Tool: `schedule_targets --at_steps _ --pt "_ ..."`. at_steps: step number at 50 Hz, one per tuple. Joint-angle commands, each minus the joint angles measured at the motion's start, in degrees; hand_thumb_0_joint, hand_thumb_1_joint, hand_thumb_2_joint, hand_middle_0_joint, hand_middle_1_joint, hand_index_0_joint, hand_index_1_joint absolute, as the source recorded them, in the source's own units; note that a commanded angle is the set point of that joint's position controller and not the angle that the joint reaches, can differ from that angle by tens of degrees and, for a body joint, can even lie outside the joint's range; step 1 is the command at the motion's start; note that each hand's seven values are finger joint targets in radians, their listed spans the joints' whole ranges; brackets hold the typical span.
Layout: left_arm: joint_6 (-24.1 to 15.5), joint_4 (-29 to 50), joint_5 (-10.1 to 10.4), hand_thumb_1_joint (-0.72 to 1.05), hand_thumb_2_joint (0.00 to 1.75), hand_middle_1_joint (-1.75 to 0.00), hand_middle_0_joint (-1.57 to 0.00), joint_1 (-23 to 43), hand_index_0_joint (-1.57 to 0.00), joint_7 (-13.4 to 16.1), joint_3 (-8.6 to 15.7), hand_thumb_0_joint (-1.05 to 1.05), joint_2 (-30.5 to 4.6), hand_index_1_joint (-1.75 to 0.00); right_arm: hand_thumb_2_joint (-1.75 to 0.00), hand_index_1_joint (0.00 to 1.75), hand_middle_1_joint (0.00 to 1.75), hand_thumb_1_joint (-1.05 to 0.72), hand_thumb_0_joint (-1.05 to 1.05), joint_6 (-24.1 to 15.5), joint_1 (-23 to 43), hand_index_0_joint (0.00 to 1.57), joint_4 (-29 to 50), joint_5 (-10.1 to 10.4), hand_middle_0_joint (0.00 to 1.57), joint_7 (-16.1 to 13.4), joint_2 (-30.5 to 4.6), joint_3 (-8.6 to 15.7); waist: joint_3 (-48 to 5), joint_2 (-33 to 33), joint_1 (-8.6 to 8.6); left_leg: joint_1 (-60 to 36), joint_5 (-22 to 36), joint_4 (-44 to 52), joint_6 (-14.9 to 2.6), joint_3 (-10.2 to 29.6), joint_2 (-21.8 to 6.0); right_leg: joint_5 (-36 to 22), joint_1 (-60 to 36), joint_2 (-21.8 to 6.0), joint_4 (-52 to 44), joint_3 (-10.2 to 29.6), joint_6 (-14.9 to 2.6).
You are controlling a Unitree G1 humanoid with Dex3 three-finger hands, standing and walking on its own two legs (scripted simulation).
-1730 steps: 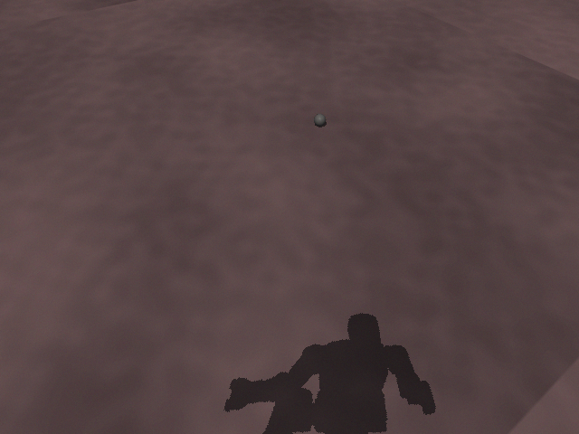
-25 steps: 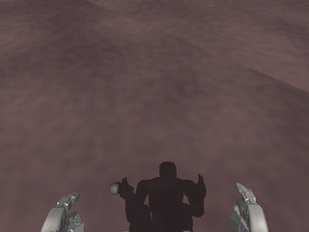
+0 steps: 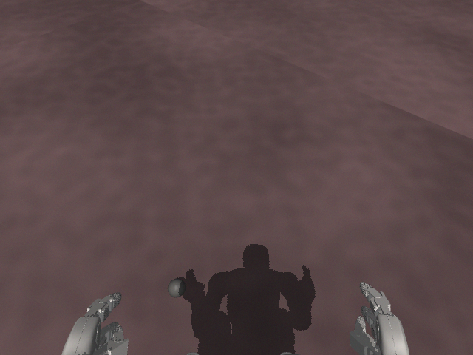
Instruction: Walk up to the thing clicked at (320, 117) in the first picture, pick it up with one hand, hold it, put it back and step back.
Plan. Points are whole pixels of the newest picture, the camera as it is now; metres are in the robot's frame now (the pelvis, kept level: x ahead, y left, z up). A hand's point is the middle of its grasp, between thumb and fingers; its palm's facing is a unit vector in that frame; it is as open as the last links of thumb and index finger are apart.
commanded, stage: home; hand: left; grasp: from above
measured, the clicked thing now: (176, 287) +0.47 +0.21 -0.68
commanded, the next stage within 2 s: stand in 0.48 s
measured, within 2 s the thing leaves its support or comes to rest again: neither
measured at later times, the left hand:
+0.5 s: hand (123, 343) +0.17 +0.18 -0.05, palm faces +0.04 -0.98 -0.21, open 7.4 cm
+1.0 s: hand out of the picture +0.06 +0.24 -0.11, palm faces +0.04 -0.94 -0.33, open 7.4 cm
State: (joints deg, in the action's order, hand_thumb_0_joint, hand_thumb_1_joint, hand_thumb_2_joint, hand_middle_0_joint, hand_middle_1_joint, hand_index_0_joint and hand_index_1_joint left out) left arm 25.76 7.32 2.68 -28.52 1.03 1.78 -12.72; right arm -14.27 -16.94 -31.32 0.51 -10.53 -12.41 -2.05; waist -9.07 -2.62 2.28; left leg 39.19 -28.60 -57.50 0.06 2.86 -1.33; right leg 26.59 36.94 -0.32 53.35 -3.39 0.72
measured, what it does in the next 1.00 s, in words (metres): stands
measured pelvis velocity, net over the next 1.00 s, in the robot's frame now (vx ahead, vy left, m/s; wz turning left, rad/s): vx -0.01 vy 0.01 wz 0.01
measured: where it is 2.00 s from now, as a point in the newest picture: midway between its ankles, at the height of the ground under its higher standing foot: outside the picture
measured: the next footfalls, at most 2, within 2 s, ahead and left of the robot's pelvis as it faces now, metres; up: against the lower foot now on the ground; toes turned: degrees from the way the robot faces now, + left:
none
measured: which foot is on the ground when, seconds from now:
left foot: down 0.00-1.00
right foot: down 0.00-1.00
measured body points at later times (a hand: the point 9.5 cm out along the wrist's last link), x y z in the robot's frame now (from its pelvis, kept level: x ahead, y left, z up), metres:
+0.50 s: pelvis +0.00 +0.00 +0.00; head +0.02 +0.01 +0.45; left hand +0.16 +0.23 -0.03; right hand +0.16 -0.24 -0.06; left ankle +0.00 +0.12 -0.68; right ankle +0.00 -0.13 -0.68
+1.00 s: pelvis -0.01 +0.01 +0.04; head +0.00 +0.01 +0.49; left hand +0.06 +0.29 -0.08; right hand +0.08 -0.27 -0.08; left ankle +0.00 +0.12 -0.68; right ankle +0.00 -0.13 -0.68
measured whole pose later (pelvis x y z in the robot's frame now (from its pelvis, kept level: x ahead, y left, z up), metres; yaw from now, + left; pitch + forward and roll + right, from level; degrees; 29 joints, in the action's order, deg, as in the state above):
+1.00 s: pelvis -0.01 +0.01 +0.04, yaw +0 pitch -1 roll +0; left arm 1.8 -50.0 -2.8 -14.2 1.7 2.7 -15.8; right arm -0.9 -11.6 -54.5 -2.9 -0.6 -16.6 2.3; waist 2.0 -0.3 -1.2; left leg 16.2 -18.3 -36.0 -1.2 0.9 1.2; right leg 17.9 15.5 -2.8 35.0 -1.7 1.7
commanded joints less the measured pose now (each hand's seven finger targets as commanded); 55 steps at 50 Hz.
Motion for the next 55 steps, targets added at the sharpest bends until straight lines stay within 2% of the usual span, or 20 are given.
schedule_targets --at_steps 1,7,10,12,13,19,22,28,29,30,31,32,33,34,36,39,42,43,52,55 --pt "-3.1 10.8 0.1 0.90 0.90 -0.30 -0.20 1.0 -0.20 0.5 3.2 0.00 -6.0 -0.30 -0.90 0.30 0.30 -0.90 0.00 -3.2 3.8 0.20 9.2 -0.1 0.20 -0.9 -7.1 3.3 -5.4 0.1 -0.08 -5.5 14.3 9.4 -0.71 0.3 1.0 -11.7 -3.7 1.8 -7.6 -0.6 -0.97" --pt "-3.2 10.9 -0.1 0.90 0.90 -0.30 -0.20 0.4 -0.20 0.5 2.9 0.00 -5.8 -0.30 -0.90 0.30 0.30 -0.90 0.00 -2.8 3.5 0.20 8.9 -0.1 0.20 -0.8 -7.1 3.4 -6.2 -0.9 -0.17 -6.7 18.0 9.1 -0.38 0.3 0.8 -14.4 -4.1 1.8 -6.9 -0.8 -1.13" --pt "-3.1 10.1 -0.1 0.90 0.90 -0.30 -0.20 0.5 -0.20 0.6 2.8 0.00 -5.7 -0.30 -0.90 0.30 0.30 -0.90 0.00 -2.8 3.7 0.20 9.0 -0.1 0.20 -0.8 -7.0 3.3 -5.2 -0.1 0.10 -6.2 17.0 8.9 -0.64 0.0 0.9 -14.1 -3.8 1.8 -7.3 -0.7 -0.98" --pt "-3.2 12.2 -0.2 0.90 0.90 -0.30 -0.20 1.8 -0.20 0.8 4.2 0.00 -7.4 -0.30 -0.90 0.30 0.30 -0.90 0.00 -2.7 3.6 0.20 8.8 -0.1 0.20 -0.8 -7.1 3.4 -5.4 -0.5 -0.38 -6.1 16.8 8.9 -0.66 0.0 1.0 -14.0 -4.2 1.7 -7.5 -0.7 -0.95" --pt "-3.0 10.3 -0.1 0.90 0.90 -0.30 -0.20 0.4 -0.20 0.6 3.1 0.00 -6.0 -0.30 -0.90 0.30 0.30 -0.90 0.00 -2.6 3.7 0.20 8.9 -0.1 0.20 -0.8 -7.0 3.3 -4.7 0.2 0.07 -6.0 16.8 8.9 -0.67 0.0 1.0 -14.0 -4.1 1.7 -7.4 -0.7 -0.86" --pt "-2.7 10.6 -0.2 0.90 0.90 -0.30 -0.20 0.1 -0.20 0.6 2.9 0.00 -5.9 -0.30 -0.90 0.30 0.30 -0.90 0.00 -2.3 3.8 0.20 9.3 -0.2 0.20 -0.5 -7.1 3.4 -5.1 -0.3 -0.14 -6.2 16.9 9.1 -0.54 -0.1 1.0 -13.9 -4.0 1.8 -7.2 -0.8 -1.01" --pt "-2.8 12.2 -0.3 0.90 0.90 -0.30 -0.20 0.9 -0.20 0.6 3.1 0.00 -6.6 -0.30 -0.90 0.30 0.30 -0.90 0.00 -2.1 3.7 0.20 9.3 -0.1 0.20 -0.5 -7.3 3.6 -6.0 -1.5 -0.23 -7.0 19.0 9.2 -0.19 0.3 0.7 -14.8 -4.0 1.8 -6.5 -1.0 -1.25" --pt "-2.9 12.4 -0.2 0.90 0.90 -0.30 -0.20 1.6 -0.20 0.8 3.3 0.00 -6.8 -0.30 -0.90 0.30 0.30 -0.90 0.00 -2.0 3.8 0.20 9.6 0.0 0.20 -0.4 -7.2 3.4 -4.8 -0.8 -0.20 -5.7 15.6 9.6 -0.46 0.6 0.7 -12.5 -3.5 1.8 -6.9 -1.1 -1.16" --pt "-14.6 -7.7 -6.4 0.90 0.90 -0.30 -0.20 17.4 -0.20 2.8 3.1 0.00 -9.9 -0.30 -0.90 0.30 0.30 -0.90 0.00 4.1 8.4 0.20 -4.2 -7.0 0.20 3.0 -13.4 5.5 9.1 2.4 -4.41 -7.2 25.0 15.1 -3.45 2.9 -1.6 -11.7 -12.6 -2.5 -9.3 3.6 -2.32" --pt "-18.5 -18.7 -6.6 0.90 0.90 -0.30 -0.20 11.6 -0.20 2.5 4.2 0.00 -10.5 -0.30 -0.90 0.30 0.30 -0.90 0.00 6.4 8.8 0.20 -5.3 -7.0 0.20 4.5 -14.1 6.6 3.2 5.2 -4.74 -11.1 26.8 13.9 -4.33 1.3 -0.8 -12.7 -15.2 -3.2 -11.2 6.1 -4.21" --pt "-20.4 -21.2 -7.2 0.90 0.90 -0.30 -0.20 11.6 -0.20 2.2 4.1 0.00 -11.8 -0.30 -0.90 0.30 0.30 -0.90 0.00 7.4 7.8 0.20 -5.2 -7.1 0.20 5.6 -13.9 6.2 1.6 6.1 -3.71 -13.3 27.8 13.9 -4.20 0.9 -0.7 -15.2 -15.2 -4.0 -11.3 7.8 -5.32" --pt "-21.4 -22.8 -7.0 0.90 0.90 -0.30 -0.20 12.6 -0.20 1.8 3.7 0.00 -11.9 -0.30 -0.90 0.30 0.30 -0.90 0.00 8.2 6.8 0.20 -5.0 -7.0 0.20 6.4 -13.4 6.1 2.8 3.4 -2.78 -13.1 25.0 15.0 -4.22 2.0 -0.7 -15.4 -13.9 -3.3 -12.1 7.6 -4.89" --pt "-22.4 -25.1 -6.7 0.90 0.90 -0.30 -0.20 13.2 -0.20 1.6 3.4 0.00 -12.4 -0.30 -0.90 0.30 0.30 -0.90 0.00 8.4 7.3 0.20 -5.8 -5.9 0.20 7.3 -13.0 5.9 1.5 1.2 -3.31 -15.5 23.0 16.7 -4.33 2.5 -0.6 -16.0 -16.2 -4.0 -12.0 7.5 -4.45" --pt "-23.0 -27.3 -6.6 0.90 0.90 -0.30 -0.20 14.8 -0.20 1.4 3.4 0.00 -12.5 -0.30 -0.90 0.30 0.30 -0.90 0.00 8.6 7.0 0.20 -7.2 -4.3 0.20 8.3 -11.9 5.8 1.4 1.3 -3.54 -16.2 20.7 18.2 -4.24 2.0 -0.3 -15.3 -17.6 -4.4 -12.4 7.2 -3.83" --pt "-23.3 -31.9 -5.9 0.90 0.90 -0.30 -0.20 15.5 -0.20 1.3 3.7 0.00 -12.1 -0.30 -0.90 0.30 0.30 -0.90 0.00 9.2 9.1 0.20 -8.2 -3.5 0.20 9.1 -12.3 6.4 1.6 5.4 -4.21 -18.2 19.8 18.2 -3.58 1.4 0.0 -13.8 -16.7 -4.7 -14.9 7.4 -3.48" --pt "-24.5 -38.5 -5.7 0.90 0.90 -0.30 -0.20 17.9 -0.20 1.4 3.4 0.00 -11.6 -0.30 -0.90 0.30 0.30 -0.90 0.00 10.2 9.2 0.20 -11.4 -3.6 0.20 9.7 -12.0 6.8 3.5 3.5 -3.86 -19.3 13.7 22.0 -3.63 2.4 -0.5 -8.9 -17.4 -5.2 -19.1 7.6 -2.60" --pt "-25.4 -43.8 -5.6 0.90 0.90 -0.30 -0.20 18.2 -0.20 1.3 3.2 0.00 -10.9 -0.30 -0.90 0.30 0.30 -0.90 0.00 10.7 10.2 0.20 -13.4 -3.8 0.20 9.7 -12.8 6.8 5.8 -0.4 -4.19 -18.3 10.9 28.4 -4.16 6.0 -2.6 -9.6 -20.1 -3.5 -18.9 5.0 -1.71" --pt "-25.7 -45.6 -5.5 0.90 0.90 -0.30 -0.20 17.7 -0.20 1.3 3.2 0.00 -10.9 -0.30 -0.90 0.30 0.30 -0.90 0.00 10.8 10.6 0.20 -14.1 -3.8 0.20 9.6 -13.0 6.9 5.9 -0.4 -4.50 -19.6 12.7 29.1 -4.15 6.4 -3.0 -11.2 -21.2 -3.7 -19.6 4.8 -1.66" --pt "-26.9 -57.8 -4.6 0.90 0.90 -0.30 -0.20 17.8 -0.20 1.5 2.9 0.00 -12.9 -0.30 -0.90 0.30 0.30 -0.90 0.00 12.2 8.4 0.20 -21.4 -2.6 0.20 8.7 -13.7 6.5 8.2 2.2 -3.11 -27.1 21.7 33.2 -2.63 4.7 -2.8 -17.8 -26.5 -5.8 -28.7 6.1 -1.75" --pt "-26.6 -60.8 -4.5 0.90 0.90 -0.30 -0.20 17.3 -0.20 1.6 2.6 0.00 -12.9 -0.30 -0.90 0.30 0.30 -0.90 0.00 12.5 8.7 0.20 -23.3 -2.5 0.20 8.6 -14.3 6.4 9.5 0.8 -3.29 -28.1 19.5 36.1 -2.56 5.4 -3.6 -17.0 -27.4 -5.5 -30.4 5.3 -1.35"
